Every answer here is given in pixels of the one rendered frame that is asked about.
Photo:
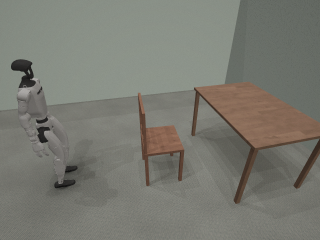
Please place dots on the robot right upper arm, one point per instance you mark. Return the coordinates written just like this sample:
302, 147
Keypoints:
23, 98

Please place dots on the right robot forearm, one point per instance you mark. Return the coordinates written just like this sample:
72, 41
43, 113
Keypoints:
31, 133

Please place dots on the right robot thigh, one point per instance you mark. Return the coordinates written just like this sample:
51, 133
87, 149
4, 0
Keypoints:
54, 144

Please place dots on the table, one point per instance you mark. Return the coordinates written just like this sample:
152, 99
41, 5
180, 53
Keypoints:
262, 120

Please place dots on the right robot shin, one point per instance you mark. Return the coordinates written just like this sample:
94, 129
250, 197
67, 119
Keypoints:
60, 168

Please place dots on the chair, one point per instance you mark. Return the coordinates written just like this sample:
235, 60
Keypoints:
158, 141

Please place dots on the right robot hand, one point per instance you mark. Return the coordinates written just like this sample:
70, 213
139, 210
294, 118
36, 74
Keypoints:
37, 147

